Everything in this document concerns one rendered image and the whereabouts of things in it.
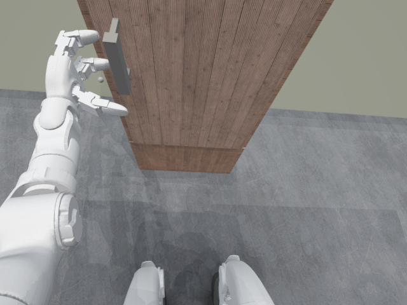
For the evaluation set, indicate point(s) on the robot left thigh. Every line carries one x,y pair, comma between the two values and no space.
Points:
147,287

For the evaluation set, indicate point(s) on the handle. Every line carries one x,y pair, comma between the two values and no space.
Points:
114,52

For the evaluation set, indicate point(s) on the robot thigh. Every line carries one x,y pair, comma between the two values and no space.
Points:
147,287
238,280

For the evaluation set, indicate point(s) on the robot right thigh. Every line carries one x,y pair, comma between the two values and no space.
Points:
238,280

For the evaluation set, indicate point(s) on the cupboard door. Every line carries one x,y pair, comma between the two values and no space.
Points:
202,71

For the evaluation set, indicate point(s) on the robot left upper arm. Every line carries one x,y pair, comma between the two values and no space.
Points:
35,232

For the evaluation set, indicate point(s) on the robot left hand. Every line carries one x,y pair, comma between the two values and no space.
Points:
62,74

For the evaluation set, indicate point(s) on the robot left forearm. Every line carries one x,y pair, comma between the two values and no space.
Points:
54,162

